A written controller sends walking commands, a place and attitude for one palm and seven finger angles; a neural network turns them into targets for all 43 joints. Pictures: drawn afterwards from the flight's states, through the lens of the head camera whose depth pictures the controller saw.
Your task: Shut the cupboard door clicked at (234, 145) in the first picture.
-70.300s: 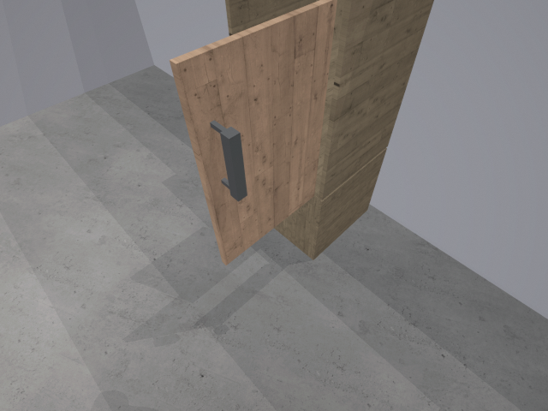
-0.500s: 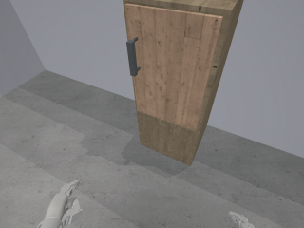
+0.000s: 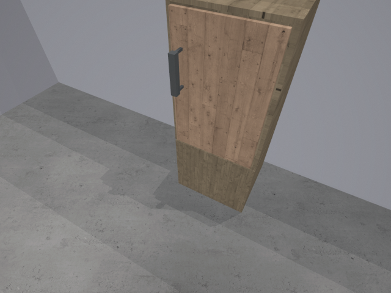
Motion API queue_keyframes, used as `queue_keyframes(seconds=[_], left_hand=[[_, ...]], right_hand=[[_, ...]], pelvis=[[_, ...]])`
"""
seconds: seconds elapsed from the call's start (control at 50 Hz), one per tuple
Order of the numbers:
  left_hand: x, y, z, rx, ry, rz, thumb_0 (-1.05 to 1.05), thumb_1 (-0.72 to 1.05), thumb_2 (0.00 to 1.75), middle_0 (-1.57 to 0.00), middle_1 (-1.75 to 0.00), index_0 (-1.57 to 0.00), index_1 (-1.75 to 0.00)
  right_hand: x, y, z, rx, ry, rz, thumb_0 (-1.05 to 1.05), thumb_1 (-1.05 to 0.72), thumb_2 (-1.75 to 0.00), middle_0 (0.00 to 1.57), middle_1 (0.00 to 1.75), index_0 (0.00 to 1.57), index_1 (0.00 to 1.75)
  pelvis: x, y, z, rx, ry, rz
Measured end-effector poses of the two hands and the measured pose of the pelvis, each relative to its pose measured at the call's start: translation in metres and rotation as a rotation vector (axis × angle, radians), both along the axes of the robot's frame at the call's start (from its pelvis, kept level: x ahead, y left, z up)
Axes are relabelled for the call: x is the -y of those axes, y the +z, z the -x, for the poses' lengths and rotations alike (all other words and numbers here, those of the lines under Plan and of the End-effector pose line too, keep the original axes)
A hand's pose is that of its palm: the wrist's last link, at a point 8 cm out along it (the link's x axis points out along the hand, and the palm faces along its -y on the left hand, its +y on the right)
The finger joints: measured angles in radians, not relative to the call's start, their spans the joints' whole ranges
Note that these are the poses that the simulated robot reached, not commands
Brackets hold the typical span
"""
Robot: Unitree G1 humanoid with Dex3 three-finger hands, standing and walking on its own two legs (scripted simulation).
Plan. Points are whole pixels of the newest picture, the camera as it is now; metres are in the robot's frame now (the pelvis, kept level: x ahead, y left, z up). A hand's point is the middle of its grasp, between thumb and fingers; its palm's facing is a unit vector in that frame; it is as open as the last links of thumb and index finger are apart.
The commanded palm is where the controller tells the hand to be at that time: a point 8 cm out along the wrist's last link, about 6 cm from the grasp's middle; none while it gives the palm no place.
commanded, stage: let the arm hang, fingers relaxed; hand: left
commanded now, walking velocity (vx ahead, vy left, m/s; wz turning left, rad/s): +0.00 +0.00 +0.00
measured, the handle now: (177, 72) +0.81 +0.11 +0.04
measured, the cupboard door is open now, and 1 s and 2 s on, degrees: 0 0 0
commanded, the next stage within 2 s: look to check the result in 0.42 s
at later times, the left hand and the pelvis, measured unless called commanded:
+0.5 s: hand out of the picture -0.04 +0.13 -0.18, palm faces +0.04 -0.99 -0.13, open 7.3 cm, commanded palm none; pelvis +0.00 -0.01 +0.00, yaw +0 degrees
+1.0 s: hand out of the picture -0.03 +0.15 -0.18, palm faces +0.03 -0.99 -0.16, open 7.4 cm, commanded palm none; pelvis +0.01 -0.01 +0.00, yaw +0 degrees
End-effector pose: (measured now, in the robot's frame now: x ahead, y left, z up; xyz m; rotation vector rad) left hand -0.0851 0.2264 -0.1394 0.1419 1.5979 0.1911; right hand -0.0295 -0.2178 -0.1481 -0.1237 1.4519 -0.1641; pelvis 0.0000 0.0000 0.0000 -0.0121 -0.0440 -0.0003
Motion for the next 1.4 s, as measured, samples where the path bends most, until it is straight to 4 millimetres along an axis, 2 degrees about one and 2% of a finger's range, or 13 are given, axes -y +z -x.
queue_keyframes(seconds=[0.16,0.36,0.58,0.8,1.12,1.4], left_hand=[[0.025,-0.008,-0.020,0.079,-0.003,0.045,0.00,0.91,0.90,-0.19,-0.30,-0.20,-0.30],[0.045,-0.014,-0.045,0.152,-0.009,0.086,0.00,0.91,0.90,-0.20,-0.30,-0.20,-0.30],[0.038,-0.013,-0.042,0.121,-0.009,0.065,0.00,0.91,0.90,-0.20,-0.30,-0.20,-0.30],[0.030,-0.009,-0.039,0.086,-0.012,0.045,0.00,0.91,0.90,-0.19,-0.30,-0.20,-0.30],[0.032,-0.010,-0.063,0.119,-0.017,0.054,0.00,0.91,0.90,-0.19,-0.30,-0.20,-0.30],[0.031,-0.009,-0.073,0.121,-0.021,0.048,0.00,0.91,0.90,-0.19,-0.30,-0.20,-0.30]], right_hand=[[-0.012,-0.004,0.006,0.011,-0.021,-0.034,0.00,-0.91,-0.90,0.20,0.30,0.20,0.30],[-0.010,-0.003,0.009,0.019,-0.037,-0.029,0.00,-0.91,-0.90,0.20,0.30,0.20,0.30],[-0.004,0.000,0.013,-0.007,-0.041,-0.014,0.00,-0.91,-0.90,0.20,0.30,0.20,0.30],[-0.002,0.000,0.001,-0.006,-0.032,-0.012,0.00,-0.91,-0.90,0.20,0.30,0.20,0.30],[0.001,0.002,-0.028,0.037,-0.012,-0.004,0.00,-0.91,-0.90,0.20,0.30,0.20,0.30],[0.003,0.003,-0.033,0.024,-0.012,-0.002,0.00,-0.91,-0.90,0.20,0.30,0.20,0.30]], pelvis=[[0.002,-0.001,0.003,-0.002,-0.003,-0.005],[0.008,-0.002,0.003,-0.006,-0.001,-0.003],[0.010,-0.001,-0.001,-0.006,-0.002,-0.001],[0.010,-0.001,-0.006,-0.012,-0.005,-0.003],[0.009,0.001,-0.017,-0.011,-0.006,-0.007],[0.010,0.001,-0.025,-0.012,-0.006,-0.010]])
